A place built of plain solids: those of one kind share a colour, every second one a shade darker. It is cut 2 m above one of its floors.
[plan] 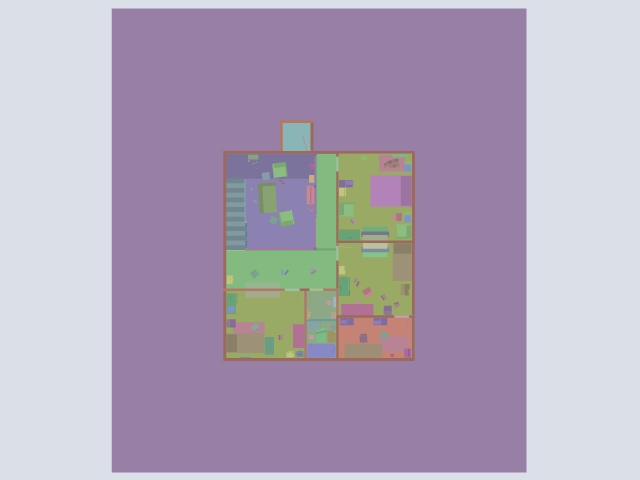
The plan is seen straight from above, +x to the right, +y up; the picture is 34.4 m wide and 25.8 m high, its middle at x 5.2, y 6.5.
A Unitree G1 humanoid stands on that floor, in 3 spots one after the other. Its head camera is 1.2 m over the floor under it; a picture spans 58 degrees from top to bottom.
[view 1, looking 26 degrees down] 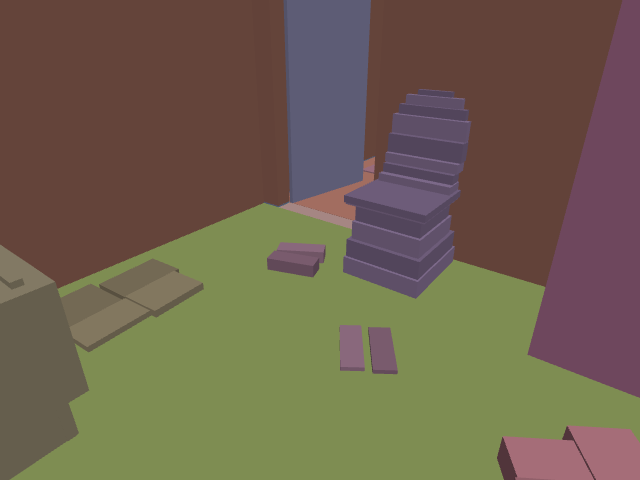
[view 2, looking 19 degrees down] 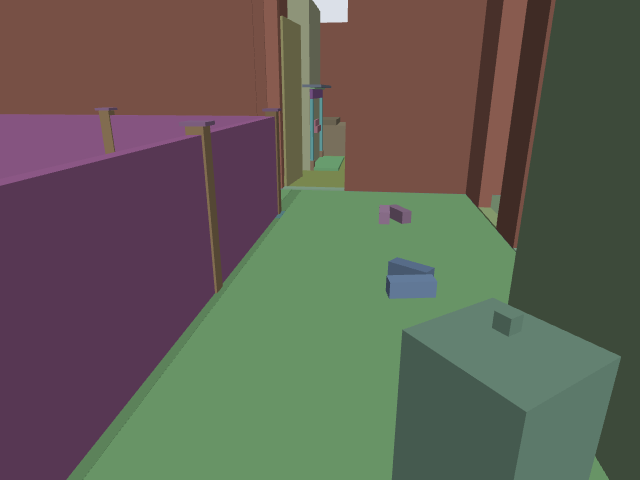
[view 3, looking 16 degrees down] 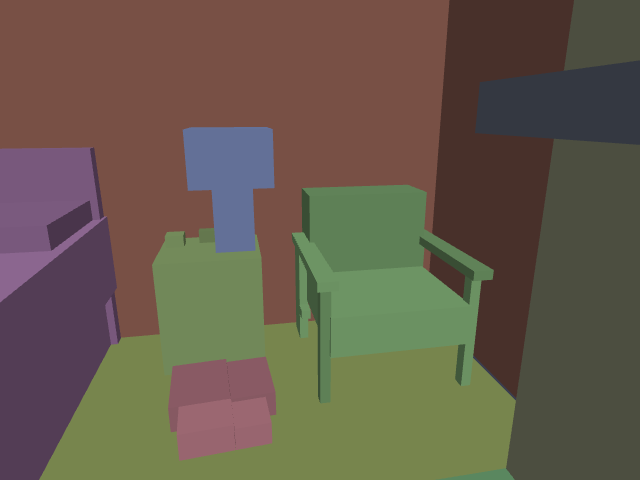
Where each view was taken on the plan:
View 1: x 7.92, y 4.67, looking -53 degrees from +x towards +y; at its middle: upper_floor_bedroom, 2.74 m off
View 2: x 0.68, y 5.03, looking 7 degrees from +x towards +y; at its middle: upper_floor_landing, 3.69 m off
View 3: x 7.78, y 7.62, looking -11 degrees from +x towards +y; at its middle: armchair_frame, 2.20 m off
